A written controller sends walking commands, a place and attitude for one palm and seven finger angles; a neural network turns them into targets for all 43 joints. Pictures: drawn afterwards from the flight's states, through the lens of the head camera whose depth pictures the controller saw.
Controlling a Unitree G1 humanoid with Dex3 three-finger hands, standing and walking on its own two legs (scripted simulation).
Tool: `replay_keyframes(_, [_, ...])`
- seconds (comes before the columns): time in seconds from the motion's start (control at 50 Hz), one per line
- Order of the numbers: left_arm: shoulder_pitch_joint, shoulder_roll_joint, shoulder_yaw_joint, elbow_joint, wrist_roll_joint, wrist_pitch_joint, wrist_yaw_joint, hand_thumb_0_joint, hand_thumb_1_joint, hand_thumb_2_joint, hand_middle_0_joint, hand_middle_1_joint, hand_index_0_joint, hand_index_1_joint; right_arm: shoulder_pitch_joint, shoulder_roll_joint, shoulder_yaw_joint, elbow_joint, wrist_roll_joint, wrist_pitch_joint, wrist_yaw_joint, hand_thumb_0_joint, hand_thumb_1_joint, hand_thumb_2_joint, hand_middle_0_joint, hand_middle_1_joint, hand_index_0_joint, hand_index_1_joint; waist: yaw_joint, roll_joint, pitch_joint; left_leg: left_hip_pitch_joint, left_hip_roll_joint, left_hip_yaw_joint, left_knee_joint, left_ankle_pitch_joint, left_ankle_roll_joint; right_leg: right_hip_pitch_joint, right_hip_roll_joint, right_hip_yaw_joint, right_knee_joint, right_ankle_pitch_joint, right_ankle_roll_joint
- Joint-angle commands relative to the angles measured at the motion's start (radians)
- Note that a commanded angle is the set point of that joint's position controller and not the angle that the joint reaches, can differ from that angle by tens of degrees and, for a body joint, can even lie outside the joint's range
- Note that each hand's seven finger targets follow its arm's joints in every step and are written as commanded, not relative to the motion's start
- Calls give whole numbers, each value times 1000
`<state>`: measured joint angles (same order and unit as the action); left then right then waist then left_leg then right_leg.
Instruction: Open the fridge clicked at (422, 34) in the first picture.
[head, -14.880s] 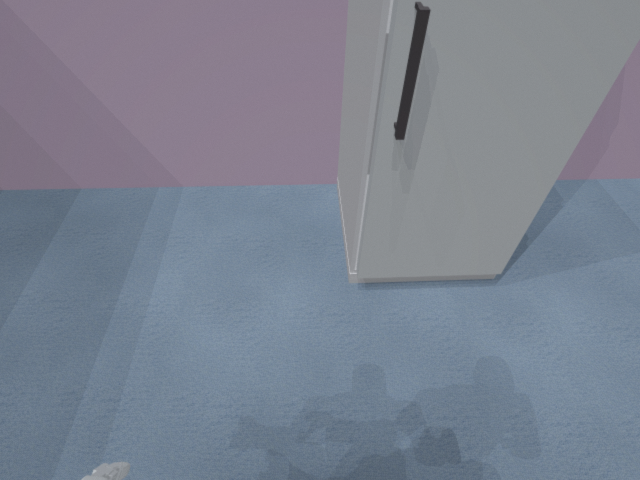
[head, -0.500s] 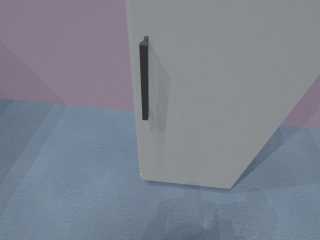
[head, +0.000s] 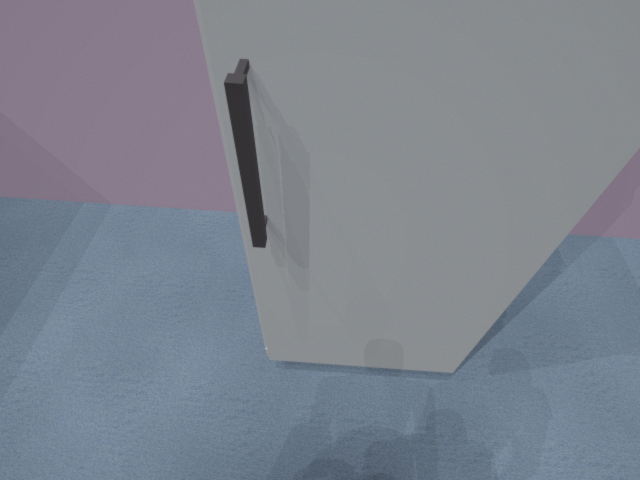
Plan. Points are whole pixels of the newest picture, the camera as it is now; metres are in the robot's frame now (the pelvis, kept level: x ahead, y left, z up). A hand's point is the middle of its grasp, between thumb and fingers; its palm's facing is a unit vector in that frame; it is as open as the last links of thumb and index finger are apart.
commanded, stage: come to a stop and stand still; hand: left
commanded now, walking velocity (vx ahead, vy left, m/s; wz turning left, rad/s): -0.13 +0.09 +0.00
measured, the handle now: (252, 168) +0.48 +0.13 +0.12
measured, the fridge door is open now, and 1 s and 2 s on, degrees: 0 0 0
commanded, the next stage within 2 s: look again from close up in 1.52 s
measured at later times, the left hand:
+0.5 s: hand out of the picture +0.06 +0.15 -0.16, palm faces +0.06 -0.96 -0.26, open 7.3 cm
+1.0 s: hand out of the picture +0.07 +0.11 -0.14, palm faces +0.00 -0.97 -0.26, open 7.3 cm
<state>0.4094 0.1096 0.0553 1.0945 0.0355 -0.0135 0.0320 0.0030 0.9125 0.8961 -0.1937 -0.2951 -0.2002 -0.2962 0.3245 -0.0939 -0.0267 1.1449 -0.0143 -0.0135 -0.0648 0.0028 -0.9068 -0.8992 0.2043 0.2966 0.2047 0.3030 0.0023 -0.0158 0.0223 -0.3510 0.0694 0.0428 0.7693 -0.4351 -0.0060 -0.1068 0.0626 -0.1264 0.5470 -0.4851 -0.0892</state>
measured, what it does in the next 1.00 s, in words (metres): steps on the spot: left foot, then right foot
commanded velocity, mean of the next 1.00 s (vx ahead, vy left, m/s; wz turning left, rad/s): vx -0.04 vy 0.01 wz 0.00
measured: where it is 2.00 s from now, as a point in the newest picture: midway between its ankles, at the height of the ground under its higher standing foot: outside the picture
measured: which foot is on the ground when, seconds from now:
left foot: up 0.00-0.16, down 0.18-1.00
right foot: down 0.00-0.20, up 0.22-0.48, down 0.50-1.00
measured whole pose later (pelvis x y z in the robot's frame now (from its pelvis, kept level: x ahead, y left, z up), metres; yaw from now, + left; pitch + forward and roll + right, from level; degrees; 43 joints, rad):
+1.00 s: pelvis +0.02 -0.07 +0.01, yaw +1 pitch -2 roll +1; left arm 0.25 0.16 0.00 0.99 0.01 0.00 0.03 0.01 0.91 0.90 -0.20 -0.30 -0.20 -0.30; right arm 0.37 -0.19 -0.01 1.05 -0.02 0.01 0.00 0.00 -0.91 -0.90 0.20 0.30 0.20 0.30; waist -0.04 0.04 0.04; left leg -0.25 0.06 0.07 0.49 -0.21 -0.04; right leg -0.25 -0.03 -0.01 0.57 -0.29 -0.01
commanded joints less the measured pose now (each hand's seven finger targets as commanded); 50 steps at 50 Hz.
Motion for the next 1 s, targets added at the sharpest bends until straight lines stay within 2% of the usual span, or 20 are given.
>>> replay_keyframes(0.0, [297,70,-8,65,2,-9,38,0,900,900,-200,-300,-200,-300,-75,-35,3,-75,3,-5,-9,0,-900,-900,200,300,200,300,80,-151,92,-315,-24,48,208,-102,18,255,-334,181,-70,1623,114])
replay_keyframes(0.08, [133,147,-14,2,-6,-21,35,0,900,900,-200,-300,-200,-300,-68,-78,-6,-63,15,5,4,0,-900,-900,200,300,200,300,7,-78,53,-72,-72,92,-43,54,27,107,-268,136,-24,1463,56])
replay_keyframes(0.12, [30,204,4,-40,-18,-23,28,0,900,900,-200,-300,-200,-300,5,-130,-24,-46,11,3,0,0,-900,-900,200,300,200,300,-53,-67,29,132,-105,107,-213,288,46,-1,-224,100,73,1332,52])
replay_keyframes(0.14, [5,192,6,-54,-28,-20,26,0,900,900,-200,-300,-200,-300,69,-143,-32,-35,4,2,-3,0,-900,-900,200,300,200,300,-88,-51,8,287,-59,80,-261,516,71,-113,-203,85,163,1199,77])
replay_keyframes(0.16, [-18,129,-3,-68,-41,-20,26,0,900,900,-200,-300,-200,-300,161,-149,-42,-19,-5,-1,-4,0,-900,-900,200,300,200,300,-134,35,-15,441,99,-60,-274,876,163,-282,-128,40,377,771,126])
replay_keyframes(0.18, [-33,64,-12,-86,-51,-21,31,0,900,900,-200,-300,-200,-300,198,-165,-40,-9,6,-7,-1,0,-900,-900,200,300,200,300,-134,183,-29,412,260,-224,-362,1241,290,-361,-22,97,670,-85,146])
replay_keyframes(0.2, [-53,140,12,-104,-43,-14,30,0,900,900,-200,-300,-200,-300,121,-208,-41,-46,13,-16,1,0,-900,-900,200,300,200,300,-89,83,14,286,295,-207,-377,1216,311,-307,-61,201,727,-150,83])
replay_keyframes(0.24, [10,80,11,-86,-21,15,29,0,900,900,-200,-300,-200,-300,-66,-146,-12,-97,6,-24,-2,0,-900,-900,200,300,200,300,18,93,72,101,261,-163,-420,892,254,-272,-116,225,637,-61,87])
replay_keyframes(0.28, [56,38,-2,-62,-15,42,23,0,900,900,-200,-300,-200,-300,-133,-135,-6,-128,-1,-17,7,0,-900,-900,200,300,200,300,55,110,65,16,207,-120,-445,735,212,-207,-125,184,515,7,97])
replay_keyframes(0.4, [28,47,-5,-93,-1,35,14,0,900,900,-200,-300,-200,-300,-128,-186,-46,-153,-7,4,28,0,-900,-900,200,300,200,300,39,119,-20,62,195,-106,-381,594,199,-152,-116,85,220,86,114])
replay_keyframes(0.42, [69,125,-15,-57,-10,15,36,0,900,900,-200,-300,-200,-300,-198,-279,-58,-185,16,-12,38,0,-900,-900,200,300,200,300,70,35,-199,243,188,-88,-152,754,132,-175,-150,156,10,207,98])
replay_keyframes(0.44, [-36,168,-9,-157,-7,3,32,0,900,900,-200,-300,-200,-300,-145,-196,-50,-247,13,-1,58,0,-900,-900,200,300,200,300,15,-65,-207,122,72,-27,-140,397,67,-142,-180,260,-59,240,62])
replay_keyframes(0.46, [-75,204,6,-186,-7,-9,26,0,900,900,-200,-300,-200,-300,-134,-171,-47,-253,4,2,63,0,-900,-900,200,300,200,300,1,-40,-175,98,-10,31,-100,217,31,-149,-271,371,-64,428,12])
replay_keyframes(0.48, [-109,243,-3,-181,-12,-17,25,0,900,900,-200,-300,-200,-300,-105,-134,-36,-239,4,6,66,0,-900,-900,200,300,200,300,-29,-71,-149,85,-47,42,-118,87,13,-152,-304,377,-72,474,-23])
replay_keyframes(0.5, [-125,239,-11,-183,-8,-20,21,0,900,900,-200,-300,-200,-300,-100,-113,-28,-238,-4,8,71,0,-900,-900,200,300,200,300,-30,57,-102,136,-68,37,-211,86,8,-204,-285,340,-51,472,-23])
replay_keyframes(0.54, [-170,230,-10,-187,-11,-9,16,0,900,900,-200,-300,-200,-300,-65,-162,-37,-233,1,12,69,0,-900,-900,200,300,200,300,-53,-29,-38,166,-5,-7,-210,189,26,-306,-176,240,-30,227,40])
replay_keyframes(0.6, [-167,204,-25,-189,-9,-1,12,0,900,900,-200,-300,-200,-300,-87,-179,-31,-250,-4,16,67,0,-900,-900,200,300,200,300,-27,-80,131,39,11,-36,-296,103,34,-336,-145,223,-91,67,59])
replay_keyframes(0.64, [-155,216,-26,-184,-12,-4,10,0,900,900,-200,-300,-200,-300,-63,-177,-25,-246,-5,19,67,0,-900,-900,200,300,200,300,-32,-122,129,68,-16,-8,-267,79,19,-367,-175,263,-152,-15,44])
replay_keyframes(0.68, [-160,230,-22,-191,-15,-2,8,0,900,900,-200,-300,-200,-300,-35,-174,-21,-235,-7,20,67,0,-900,-900,200,300,200,300,-34,-106,133,94,-22,1,-260,81,14,-396,-183,278,-190,-89,38])
replay_keyframes(0.98, [-139,206,-25,-137,-26,-9,-2,0,900,900,-200,-300,-200,-300,52,-161,9,-137,-5,-8,54,0,-900,-900,200,300,200,300,-11,-6,25,115,19,-14,-364,211,6,-186,-166,210,-171,137,47])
